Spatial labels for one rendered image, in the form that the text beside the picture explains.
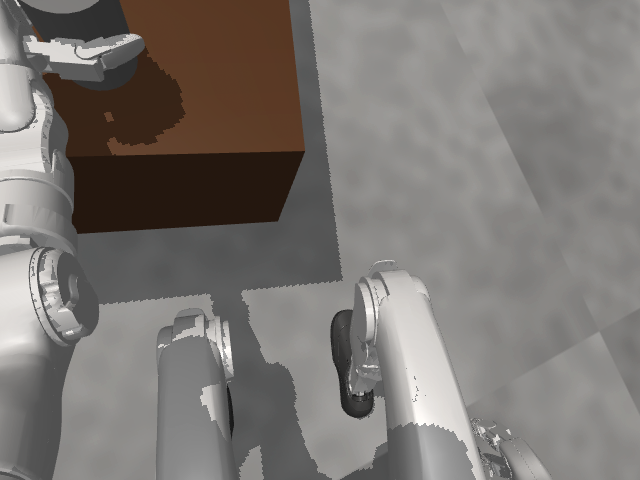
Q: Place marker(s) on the left robot arm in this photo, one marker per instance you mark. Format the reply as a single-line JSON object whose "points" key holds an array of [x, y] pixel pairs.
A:
{"points": [[46, 303]]}

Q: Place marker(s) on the left robot hand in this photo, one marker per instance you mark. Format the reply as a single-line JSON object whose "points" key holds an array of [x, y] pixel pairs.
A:
{"points": [[73, 59]]}

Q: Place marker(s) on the right robot hand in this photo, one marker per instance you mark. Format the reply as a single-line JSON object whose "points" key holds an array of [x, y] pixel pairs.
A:
{"points": [[517, 462]]}

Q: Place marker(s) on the can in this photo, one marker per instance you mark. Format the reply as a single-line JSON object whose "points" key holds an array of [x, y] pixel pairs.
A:
{"points": [[85, 20]]}

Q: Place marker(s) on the right robot foot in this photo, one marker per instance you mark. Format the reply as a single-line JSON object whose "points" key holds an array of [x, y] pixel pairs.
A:
{"points": [[353, 405]]}

